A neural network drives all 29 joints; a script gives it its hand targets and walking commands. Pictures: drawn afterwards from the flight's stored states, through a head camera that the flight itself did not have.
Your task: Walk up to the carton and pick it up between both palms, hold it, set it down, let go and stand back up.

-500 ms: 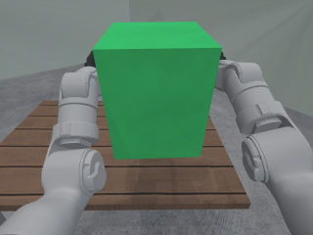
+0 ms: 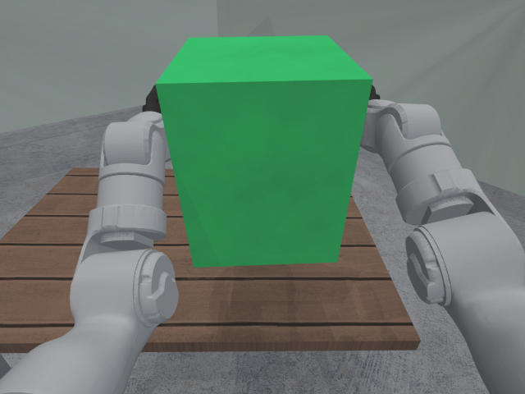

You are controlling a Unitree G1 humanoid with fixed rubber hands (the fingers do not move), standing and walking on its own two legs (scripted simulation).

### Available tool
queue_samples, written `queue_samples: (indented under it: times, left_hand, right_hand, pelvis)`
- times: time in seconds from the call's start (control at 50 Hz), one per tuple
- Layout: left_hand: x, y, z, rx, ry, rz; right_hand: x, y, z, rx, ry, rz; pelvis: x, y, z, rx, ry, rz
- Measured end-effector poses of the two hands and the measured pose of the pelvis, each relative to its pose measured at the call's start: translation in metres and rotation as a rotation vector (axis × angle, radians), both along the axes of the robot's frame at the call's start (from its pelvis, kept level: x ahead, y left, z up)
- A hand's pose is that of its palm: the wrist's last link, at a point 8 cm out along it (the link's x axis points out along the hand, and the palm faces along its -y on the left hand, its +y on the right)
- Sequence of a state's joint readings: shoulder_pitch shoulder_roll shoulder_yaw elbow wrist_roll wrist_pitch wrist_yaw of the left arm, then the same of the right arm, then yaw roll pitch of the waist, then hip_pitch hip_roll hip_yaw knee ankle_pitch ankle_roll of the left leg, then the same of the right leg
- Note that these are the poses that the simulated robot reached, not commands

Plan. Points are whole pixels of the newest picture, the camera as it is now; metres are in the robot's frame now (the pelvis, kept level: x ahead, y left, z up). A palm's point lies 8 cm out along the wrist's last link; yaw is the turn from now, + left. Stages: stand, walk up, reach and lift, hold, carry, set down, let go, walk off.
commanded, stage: hold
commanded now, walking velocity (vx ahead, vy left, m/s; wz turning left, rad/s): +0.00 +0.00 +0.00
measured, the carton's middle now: (262, 148) +0.36 +0.01 +0.29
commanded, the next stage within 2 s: set down in 1.56 s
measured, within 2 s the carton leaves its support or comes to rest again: neither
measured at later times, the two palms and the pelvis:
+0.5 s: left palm (155, 130) +0.38 +0.16 +0.31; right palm (363, 122) +0.37 -0.13 +0.32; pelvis +0.00 +0.00 +0.00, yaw +0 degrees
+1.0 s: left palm (155, 130) +0.37 +0.16 +0.31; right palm (365, 121) +0.37 -0.13 +0.33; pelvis +0.00 +0.00 +0.00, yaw +0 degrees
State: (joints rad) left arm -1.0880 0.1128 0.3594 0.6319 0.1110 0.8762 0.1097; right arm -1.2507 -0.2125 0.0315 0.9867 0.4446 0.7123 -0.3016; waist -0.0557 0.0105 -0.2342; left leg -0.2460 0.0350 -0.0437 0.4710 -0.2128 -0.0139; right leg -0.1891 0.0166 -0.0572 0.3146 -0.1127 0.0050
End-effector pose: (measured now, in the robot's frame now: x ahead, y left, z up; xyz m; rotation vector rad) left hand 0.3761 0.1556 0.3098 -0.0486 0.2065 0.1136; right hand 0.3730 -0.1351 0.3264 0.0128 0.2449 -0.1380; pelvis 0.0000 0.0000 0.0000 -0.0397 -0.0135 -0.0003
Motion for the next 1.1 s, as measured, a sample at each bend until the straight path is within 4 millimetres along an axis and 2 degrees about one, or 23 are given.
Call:
queue_samples:
  times: [1.1]
  left_hand:
    - [-0.0023,0.0013,0.0019,0.0,-0.004,0.005]
  right_hand:
    - [-0.0021,0.0012,-0.0003,0.004,0.001,0.004]
  pelvis:
    - [-0.0017,0.0004,-0.0001,0.0,-0.001,0.002]
